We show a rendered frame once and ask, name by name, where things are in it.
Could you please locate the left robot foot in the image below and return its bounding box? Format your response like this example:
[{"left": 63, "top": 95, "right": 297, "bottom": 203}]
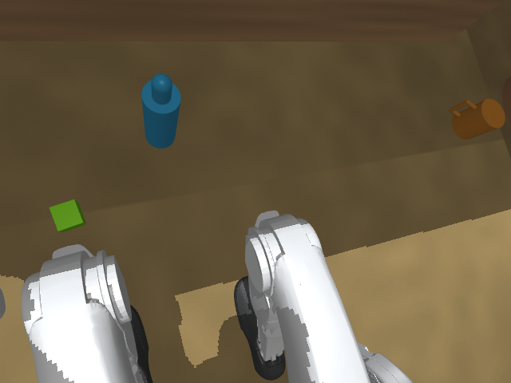
[{"left": 130, "top": 305, "right": 153, "bottom": 383}]

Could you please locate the right robot foot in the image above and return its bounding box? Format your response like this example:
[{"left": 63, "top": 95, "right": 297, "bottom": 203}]
[{"left": 234, "top": 276, "right": 286, "bottom": 381}]

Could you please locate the right robot hand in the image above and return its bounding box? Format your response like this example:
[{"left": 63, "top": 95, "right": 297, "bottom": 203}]
[{"left": 358, "top": 343, "right": 413, "bottom": 383}]

